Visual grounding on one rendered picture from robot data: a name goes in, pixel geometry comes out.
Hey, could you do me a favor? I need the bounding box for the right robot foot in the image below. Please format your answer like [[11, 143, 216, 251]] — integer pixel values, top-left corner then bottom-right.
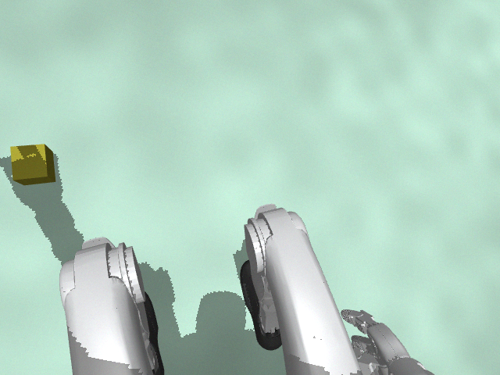
[[240, 260, 282, 351]]

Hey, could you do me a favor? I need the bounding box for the right robot hand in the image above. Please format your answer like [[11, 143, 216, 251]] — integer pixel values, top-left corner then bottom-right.
[[341, 309, 411, 375]]

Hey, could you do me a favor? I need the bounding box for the left robot foot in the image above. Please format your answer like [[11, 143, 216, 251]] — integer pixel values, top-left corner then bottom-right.
[[144, 292, 164, 375]]

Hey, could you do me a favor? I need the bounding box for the right robot arm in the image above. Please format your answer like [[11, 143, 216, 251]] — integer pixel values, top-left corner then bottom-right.
[[388, 358, 434, 375]]

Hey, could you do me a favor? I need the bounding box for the small box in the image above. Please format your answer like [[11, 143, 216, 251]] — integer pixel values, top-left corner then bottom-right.
[[10, 144, 55, 185]]

